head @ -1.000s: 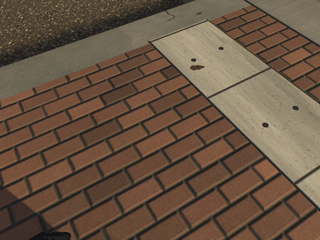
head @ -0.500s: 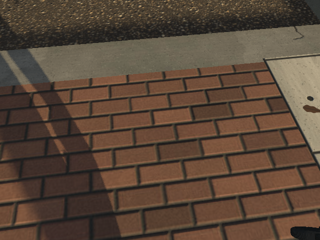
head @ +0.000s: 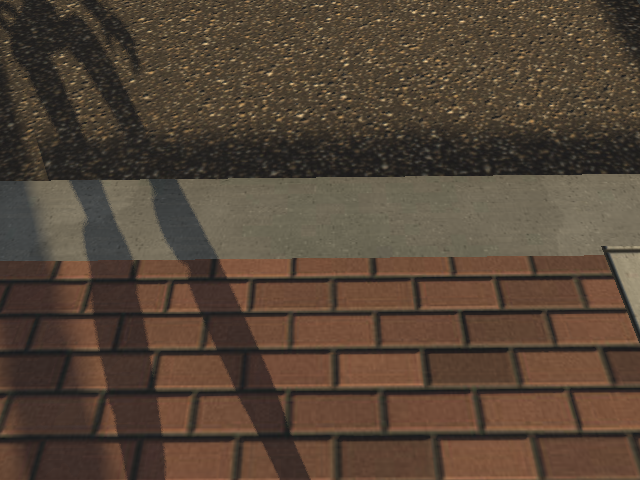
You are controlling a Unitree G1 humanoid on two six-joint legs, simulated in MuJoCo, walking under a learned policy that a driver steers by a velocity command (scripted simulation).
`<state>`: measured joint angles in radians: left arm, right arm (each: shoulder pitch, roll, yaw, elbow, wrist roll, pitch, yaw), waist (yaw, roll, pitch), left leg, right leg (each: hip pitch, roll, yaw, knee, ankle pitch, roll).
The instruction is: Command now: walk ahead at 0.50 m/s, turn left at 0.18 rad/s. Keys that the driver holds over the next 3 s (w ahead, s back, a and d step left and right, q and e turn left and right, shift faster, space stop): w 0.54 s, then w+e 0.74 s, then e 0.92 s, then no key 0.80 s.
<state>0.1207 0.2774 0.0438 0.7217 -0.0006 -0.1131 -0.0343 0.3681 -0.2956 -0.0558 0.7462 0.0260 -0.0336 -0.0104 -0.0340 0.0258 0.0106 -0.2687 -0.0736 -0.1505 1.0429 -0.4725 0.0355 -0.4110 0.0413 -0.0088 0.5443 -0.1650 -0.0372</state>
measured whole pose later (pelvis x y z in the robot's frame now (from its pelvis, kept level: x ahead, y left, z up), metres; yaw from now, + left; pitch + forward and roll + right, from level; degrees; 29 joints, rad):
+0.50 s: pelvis +0.28 +0.04 +0.00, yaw +1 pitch +2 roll -1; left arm 0.38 0.30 0.04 0.88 -0.02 -0.06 0.00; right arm 0.07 -0.26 -0.04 0.66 0.01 -0.08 0.03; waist 0.06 -0.01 0.03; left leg -0.45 -0.02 0.02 0.55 -0.15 0.06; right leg -0.19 0.00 0.05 0.94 -0.49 -0.02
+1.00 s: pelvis +0.56 +0.00 -0.01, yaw -11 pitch +2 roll +1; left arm 0.08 0.28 0.05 0.68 -0.02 -0.05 -0.05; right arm 0.32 -0.29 -0.06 0.87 0.00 -0.04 -0.02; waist -0.04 -0.01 0.04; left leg -0.02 0.04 0.16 0.68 -0.50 -0.02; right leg -0.52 0.02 -0.04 0.61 -0.14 -0.09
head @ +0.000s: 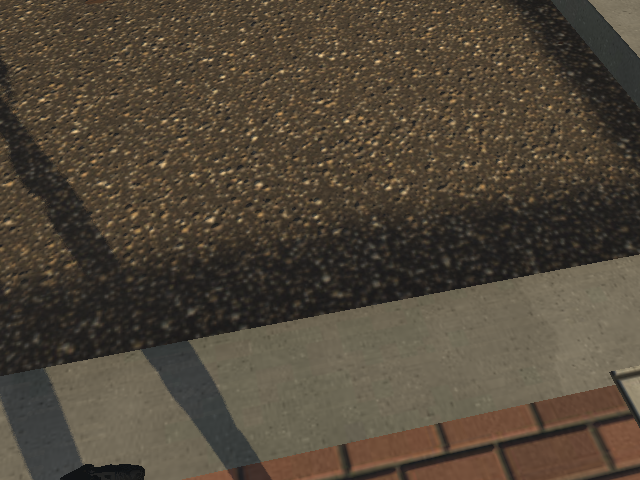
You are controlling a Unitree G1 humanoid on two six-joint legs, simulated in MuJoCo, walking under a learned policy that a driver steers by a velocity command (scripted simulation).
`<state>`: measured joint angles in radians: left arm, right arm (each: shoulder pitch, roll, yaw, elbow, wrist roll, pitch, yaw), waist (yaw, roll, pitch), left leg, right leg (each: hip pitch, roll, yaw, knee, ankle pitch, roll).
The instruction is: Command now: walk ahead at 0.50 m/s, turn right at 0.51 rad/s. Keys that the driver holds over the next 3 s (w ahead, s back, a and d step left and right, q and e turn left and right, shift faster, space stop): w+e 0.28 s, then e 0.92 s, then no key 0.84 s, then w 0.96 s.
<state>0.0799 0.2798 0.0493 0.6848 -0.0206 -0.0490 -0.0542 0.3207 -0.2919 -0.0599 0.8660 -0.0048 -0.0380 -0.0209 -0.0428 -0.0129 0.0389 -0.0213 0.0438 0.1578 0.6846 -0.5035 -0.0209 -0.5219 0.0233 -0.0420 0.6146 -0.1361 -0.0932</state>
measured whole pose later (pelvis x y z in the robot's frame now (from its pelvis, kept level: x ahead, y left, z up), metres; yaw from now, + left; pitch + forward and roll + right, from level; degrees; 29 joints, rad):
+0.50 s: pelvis +0.29 +0.02 +0.02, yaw -17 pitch +3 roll -1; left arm 0.34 0.29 0.06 0.75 0.06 -0.10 -0.07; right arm 0.07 -0.28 0.01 0.73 -0.03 -0.11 -0.01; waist 0.05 0.02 -0.01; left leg -0.43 0.05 0.04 0.44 -0.08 0.03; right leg -0.32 0.11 0.11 1.04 -0.55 0.02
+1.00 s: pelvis +0.35 -0.01 +0.02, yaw -35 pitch +1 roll +1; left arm 0.23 0.28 0.06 0.67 0.01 0.05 0.00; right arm 0.21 -0.28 -0.05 0.75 -0.02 0.06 -0.02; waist 0.00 0.03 0.05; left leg -0.50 0.03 0.00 1.01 -0.42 -0.05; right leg -0.33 0.08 0.06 0.49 -0.17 -0.08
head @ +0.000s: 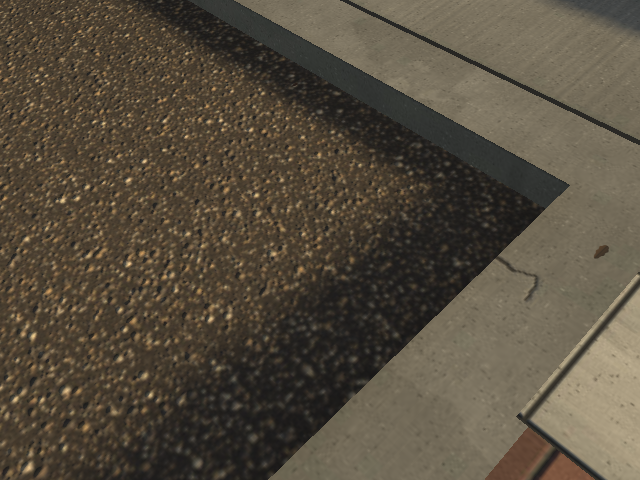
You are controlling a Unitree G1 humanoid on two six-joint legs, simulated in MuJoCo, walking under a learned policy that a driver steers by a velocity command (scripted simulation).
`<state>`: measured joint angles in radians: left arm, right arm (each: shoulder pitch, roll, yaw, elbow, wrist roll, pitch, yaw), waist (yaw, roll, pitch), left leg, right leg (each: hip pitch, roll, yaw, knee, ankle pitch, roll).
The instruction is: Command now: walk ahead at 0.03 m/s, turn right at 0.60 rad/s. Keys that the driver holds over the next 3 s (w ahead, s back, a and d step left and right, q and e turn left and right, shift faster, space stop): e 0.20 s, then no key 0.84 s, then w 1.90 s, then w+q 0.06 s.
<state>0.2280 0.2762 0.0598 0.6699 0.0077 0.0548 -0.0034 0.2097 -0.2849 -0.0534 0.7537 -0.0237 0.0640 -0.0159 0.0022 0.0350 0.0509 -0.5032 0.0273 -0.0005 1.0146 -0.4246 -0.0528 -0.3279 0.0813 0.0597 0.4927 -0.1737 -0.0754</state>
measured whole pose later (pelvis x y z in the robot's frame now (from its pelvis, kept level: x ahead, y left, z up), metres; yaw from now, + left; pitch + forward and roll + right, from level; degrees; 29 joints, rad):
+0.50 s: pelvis -0.01 +0.04 +0.01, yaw -12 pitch -1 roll -1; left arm 0.20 0.30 0.07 0.78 0.01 0.08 -0.01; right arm 0.21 -0.24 -0.03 0.73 -0.02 0.02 -0.02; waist -0.02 -0.04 0.05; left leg -0.20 -0.01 0.03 0.44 -0.23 0.05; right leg -0.31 0.08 0.12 0.81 -0.44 0.04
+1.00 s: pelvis -0.02 +0.02 +0.00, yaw -13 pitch -2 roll +1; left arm 0.17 0.23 0.02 0.94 0.00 0.00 0.02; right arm 0.18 -0.26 -0.03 0.92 -0.01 0.00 -0.03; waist -0.03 0.00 0.05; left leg -0.18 0.00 0.04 0.43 -0.21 0.00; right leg -0.14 0.05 0.07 0.46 -0.28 -0.04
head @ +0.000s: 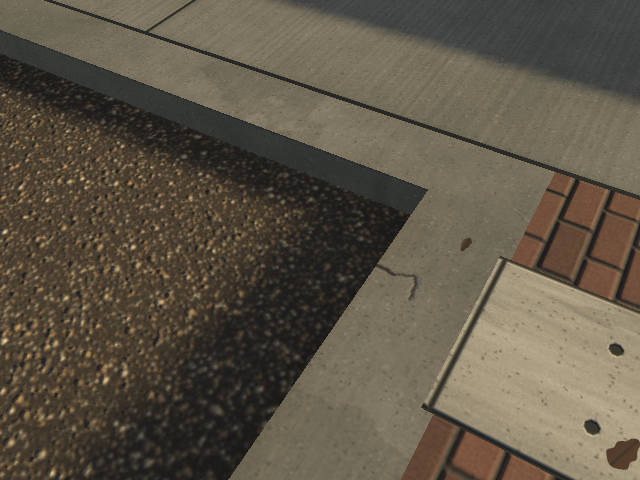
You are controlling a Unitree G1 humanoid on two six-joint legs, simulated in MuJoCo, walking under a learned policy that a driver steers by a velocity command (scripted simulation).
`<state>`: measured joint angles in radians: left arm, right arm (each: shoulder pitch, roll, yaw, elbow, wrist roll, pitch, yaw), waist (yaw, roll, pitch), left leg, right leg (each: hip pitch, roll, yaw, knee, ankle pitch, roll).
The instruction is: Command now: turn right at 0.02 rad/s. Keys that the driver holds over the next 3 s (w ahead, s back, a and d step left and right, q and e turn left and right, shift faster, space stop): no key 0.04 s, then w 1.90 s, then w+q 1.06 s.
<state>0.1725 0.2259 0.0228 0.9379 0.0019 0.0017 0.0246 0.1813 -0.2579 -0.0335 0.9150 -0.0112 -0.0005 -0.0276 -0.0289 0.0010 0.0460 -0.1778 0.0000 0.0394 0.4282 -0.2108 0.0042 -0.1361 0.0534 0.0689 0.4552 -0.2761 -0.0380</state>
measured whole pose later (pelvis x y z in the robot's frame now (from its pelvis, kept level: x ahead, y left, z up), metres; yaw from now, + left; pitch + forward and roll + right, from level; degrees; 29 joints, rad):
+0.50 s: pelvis +0.11 +0.07 +0.00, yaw +0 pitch +0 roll -1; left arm 0.24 0.28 0.06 1.00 0.04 -0.04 -0.02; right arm 0.35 -0.24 -0.04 1.00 -0.03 -0.06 0.01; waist -0.01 -0.04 0.01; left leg -0.13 -0.03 0.05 0.37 -0.24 0.06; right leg -0.42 -0.01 0.01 1.03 -0.28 -0.07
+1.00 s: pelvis +0.39 +0.03 +0.00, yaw +1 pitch -1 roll -1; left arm 0.23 0.24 0.06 1.00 0.02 -0.07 0.00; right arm 0.30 -0.23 -0.04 1.00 -0.03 -0.06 0.01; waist -0.01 0.03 0.06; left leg -0.39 0.04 -0.02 1.11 -0.31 0.07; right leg -0.24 0.08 -0.11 0.43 -0.17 -0.11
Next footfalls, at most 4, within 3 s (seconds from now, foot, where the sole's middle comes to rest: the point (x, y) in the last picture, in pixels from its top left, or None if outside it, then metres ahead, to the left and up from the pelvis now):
0.34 left None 0.13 0.15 -0.78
0.84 right None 0.47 -0.02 -0.78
1.48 left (252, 379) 0.83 0.19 -0.91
2.06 right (350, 266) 1.19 -0.08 -0.91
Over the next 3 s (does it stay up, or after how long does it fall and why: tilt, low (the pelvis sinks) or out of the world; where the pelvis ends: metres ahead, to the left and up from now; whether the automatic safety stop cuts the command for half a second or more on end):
stays up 1.49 0.20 -0.13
